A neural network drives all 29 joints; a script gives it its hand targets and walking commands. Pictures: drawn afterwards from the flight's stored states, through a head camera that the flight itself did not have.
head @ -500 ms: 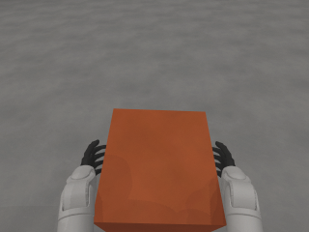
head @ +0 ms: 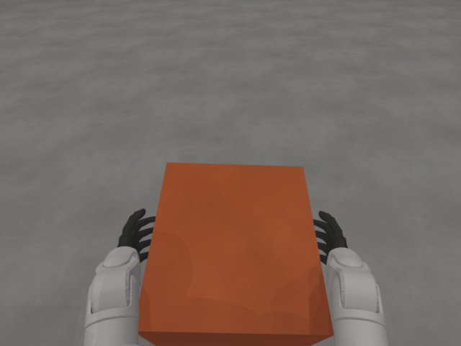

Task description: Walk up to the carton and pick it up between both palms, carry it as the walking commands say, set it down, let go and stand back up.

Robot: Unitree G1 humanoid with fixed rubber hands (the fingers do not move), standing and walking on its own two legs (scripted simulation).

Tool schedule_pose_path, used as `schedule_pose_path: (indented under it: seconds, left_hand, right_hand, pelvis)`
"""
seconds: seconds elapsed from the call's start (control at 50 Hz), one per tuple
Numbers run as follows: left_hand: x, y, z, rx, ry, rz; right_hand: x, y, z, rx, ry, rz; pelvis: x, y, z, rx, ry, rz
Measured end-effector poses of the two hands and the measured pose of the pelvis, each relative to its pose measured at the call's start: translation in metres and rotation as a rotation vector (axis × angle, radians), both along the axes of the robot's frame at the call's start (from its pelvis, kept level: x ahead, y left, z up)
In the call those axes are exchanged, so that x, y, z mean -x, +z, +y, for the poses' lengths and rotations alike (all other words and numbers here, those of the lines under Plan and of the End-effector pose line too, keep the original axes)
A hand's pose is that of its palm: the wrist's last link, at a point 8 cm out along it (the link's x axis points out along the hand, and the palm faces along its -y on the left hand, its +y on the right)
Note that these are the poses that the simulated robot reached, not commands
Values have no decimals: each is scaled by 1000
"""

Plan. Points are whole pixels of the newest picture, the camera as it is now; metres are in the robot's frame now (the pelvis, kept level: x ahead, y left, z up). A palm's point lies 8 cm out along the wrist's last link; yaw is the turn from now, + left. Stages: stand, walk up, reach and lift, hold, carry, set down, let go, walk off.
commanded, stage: hold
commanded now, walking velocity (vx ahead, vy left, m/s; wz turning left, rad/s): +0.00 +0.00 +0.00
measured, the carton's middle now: (232, 259) +0.29 +0.01 -0.03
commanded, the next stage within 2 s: carry in 0.30 s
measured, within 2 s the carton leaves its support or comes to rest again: neither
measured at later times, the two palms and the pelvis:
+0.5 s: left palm (122, 261) +0.24 +0.19 +0.06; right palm (339, 264) +0.24 -0.17 +0.05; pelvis -0.03 +0.01 -0.02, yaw -2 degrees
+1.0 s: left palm out of the picture +0.09 +0.12 +0.05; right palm out of the picture +0.00 -0.23 +0.08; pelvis -0.22 +0.01 -0.03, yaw -9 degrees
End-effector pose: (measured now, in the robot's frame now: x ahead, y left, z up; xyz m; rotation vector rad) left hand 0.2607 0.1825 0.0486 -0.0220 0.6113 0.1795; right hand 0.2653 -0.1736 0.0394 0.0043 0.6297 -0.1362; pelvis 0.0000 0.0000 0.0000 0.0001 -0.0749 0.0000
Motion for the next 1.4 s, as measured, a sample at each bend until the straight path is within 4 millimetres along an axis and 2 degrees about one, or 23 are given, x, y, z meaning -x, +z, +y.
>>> schedule_pose_path:
  seconds: [0.06, 0.2, 0.26, 0.38, 0.48, 0.54, 0.64, 0.74, 0.8, 0.84, 0.9, 0.96, 1.04, 1.12, 1.18, 1.24, 1.32, 1.4]
  left_hand:
    - [5, -4, 4, 3, 5, 15]
    - [23, -31, 7, 39, 4, 87]
    - [28, -33, 6, 46, 8, 86]
    - [25, -16, 5, 16, -2, 32]
    - [21, 8, 5, 15, -3, -70]
    - [28, 16, 2, 23, -15, -102]
    - [60, 8, -11, 72, -31, -64]
    - [109, -11, -33, 80, -43, 48]
    - [133, -17, -47, 86, -67, 91]
    - [142, -11, -54, 87, -100, 101]
    - [152, -1, -64, 116, -157, 87]
    - [162, 2, -68, 157, -205, 39]
    - [193, 3, -55, 176, -195, 40]
    - [236, 2, -32, 137, -150, 95]
    - [259, 12, -20, 133, -111, 62]
    - [273, 23, -14, 144, -81, 11]
    - [284, 22, -20, 148, -82, -5]
    - [299, 6, -37, 120, -130, 89]
  right_hand:
    - [5, -4, 4, -4, 1, 15]
    - [18, -13, 7, 48, 6, 83]
    - [24, -14, 6, 47, 2, 82]
    - [27, -11, 5, 20, -5, 27]
    - [25, 10, 5, 3, -13, -77]
    - [35, 22, 2, 9, -23, -108]
    - [78, 22, -11, 4, -69, -71]
    - [142, -7, -33, -57, -136, 42]
    - [177, -14, -45, -66, -175, 82]
    - [199, -7, -51, -56, -202, 89]
    - [226, 13, -57, -18, -250, 71]
    - [249, 33, -58, 31, -292, 18]
    - [283, 33, -44, -5, -324, 14]
    - [310, 24, -26, -58, -297, 70]
    - [320, 30, -16, -55, -249, 44]
    - [322, 43, -11, -46, -215, -7]
    - [331, 47, -17, -16, -200, -21]
    - [360, 26, -33, 1, -222, 76]
  pelvis:
    - [-2, 0, 3, 0, 2, -12]
    - [5, 1, 6, 1, 12, -12]
    - [10, 0, 8, 1, 9, 0]
    - [19, -3, 11, -1, 4, 29]
    - [31, -15, 11, -4, -18, 71]
    - [44, -22, 9, -7, -37, 87]
    - [73, -34, 1, -21, -82, 78]
    - [103, -43, -10, -12, -121, 58]
    - [128, -41, -11, -41, -131, 55]
    - [146, -34, -8, -50, -133, 70]
    - [174, -25, -3, -55, -151, 110]
    - [202, -28, 5, -27, -180, 157]
    - [232, -25, 15, 33, -154, 135]
    - [246, -17, 21, 51, -200, 119]
    - [260, -15, 22, 48, -177, 123]
    - [275, -15, 19, 34, -177, 134]
    - [293, -19, 11, 12, -195, 159]
    - [313, -19, 6, 17, -185, 150]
